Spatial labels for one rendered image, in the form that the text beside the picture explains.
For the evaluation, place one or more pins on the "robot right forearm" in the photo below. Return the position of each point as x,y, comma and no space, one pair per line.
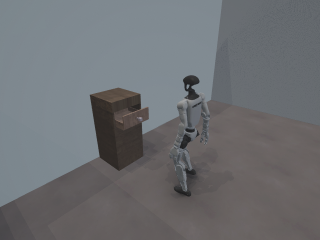
206,124

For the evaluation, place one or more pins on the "robot head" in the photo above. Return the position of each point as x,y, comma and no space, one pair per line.
191,80

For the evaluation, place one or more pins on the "cabinet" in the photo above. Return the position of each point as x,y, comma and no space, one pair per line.
117,147

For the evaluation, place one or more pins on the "left robot upper arm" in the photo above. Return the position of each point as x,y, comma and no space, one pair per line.
182,109

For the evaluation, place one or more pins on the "humanoid robot torso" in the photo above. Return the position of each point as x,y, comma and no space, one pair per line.
193,113

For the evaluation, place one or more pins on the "robot left forearm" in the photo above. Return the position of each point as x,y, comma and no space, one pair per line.
180,135

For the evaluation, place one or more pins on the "drawer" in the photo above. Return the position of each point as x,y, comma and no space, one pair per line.
127,118

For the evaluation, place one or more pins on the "right robot upper arm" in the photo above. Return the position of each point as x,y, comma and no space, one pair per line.
205,113

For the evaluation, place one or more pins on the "robot left hand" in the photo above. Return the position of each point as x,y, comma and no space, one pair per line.
174,151

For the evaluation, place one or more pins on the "robot right hand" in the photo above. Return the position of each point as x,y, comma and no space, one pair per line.
206,135

